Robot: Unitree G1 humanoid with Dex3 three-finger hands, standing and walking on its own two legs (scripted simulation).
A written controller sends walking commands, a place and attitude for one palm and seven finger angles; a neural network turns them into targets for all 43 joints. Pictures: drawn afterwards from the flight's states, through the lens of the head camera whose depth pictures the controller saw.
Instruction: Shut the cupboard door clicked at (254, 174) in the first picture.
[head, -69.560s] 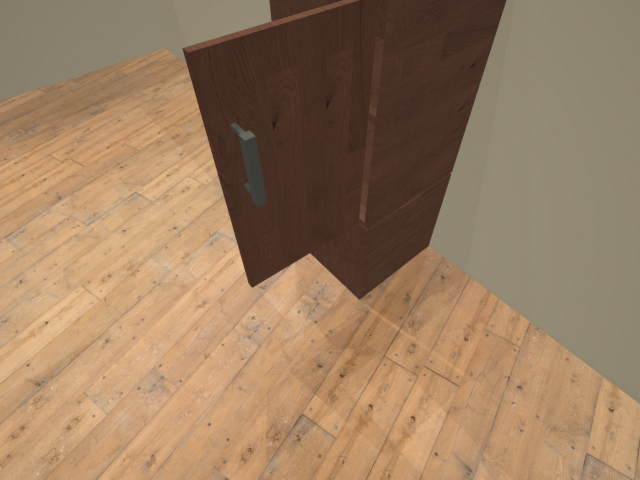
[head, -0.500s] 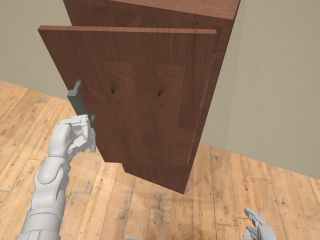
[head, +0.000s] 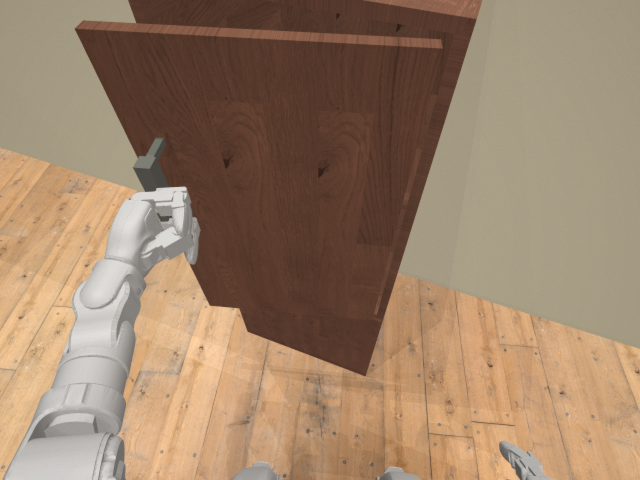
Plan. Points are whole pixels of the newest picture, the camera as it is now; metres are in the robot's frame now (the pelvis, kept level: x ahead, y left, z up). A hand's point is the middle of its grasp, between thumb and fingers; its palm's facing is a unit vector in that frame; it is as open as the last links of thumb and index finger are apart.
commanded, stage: push the door shut along its arc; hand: left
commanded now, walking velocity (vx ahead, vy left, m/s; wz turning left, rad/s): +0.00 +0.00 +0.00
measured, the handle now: (169, 194) +0.46 +0.22 +0.09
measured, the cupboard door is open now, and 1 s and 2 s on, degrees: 15 0 0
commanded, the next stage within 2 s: pull the fist back off the door in 1.24 s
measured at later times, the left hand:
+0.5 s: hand (215, 198) +0.45 +0.16 +0.09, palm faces -0.27 -0.96 -0.03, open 3.1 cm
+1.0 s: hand (242, 175) +0.49 +0.13 +0.09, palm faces -0.40 -0.92 -0.02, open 3.0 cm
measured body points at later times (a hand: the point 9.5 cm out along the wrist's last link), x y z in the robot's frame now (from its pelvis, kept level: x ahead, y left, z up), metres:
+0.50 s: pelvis -0.02 +0.01 -0.02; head +0.07 +0.02 +0.43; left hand +0.46 +0.21 +0.09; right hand +0.05 -0.26 -0.12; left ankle +0.02 +0.13 -0.70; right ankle +0.02 -0.13 -0.70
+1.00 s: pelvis +0.00 +0.01 -0.02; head +0.11 +0.02 +0.41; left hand +0.51 +0.18 +0.09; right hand +0.00 -0.26 -0.13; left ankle +0.02 +0.13 -0.70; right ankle +0.02 -0.13 -0.70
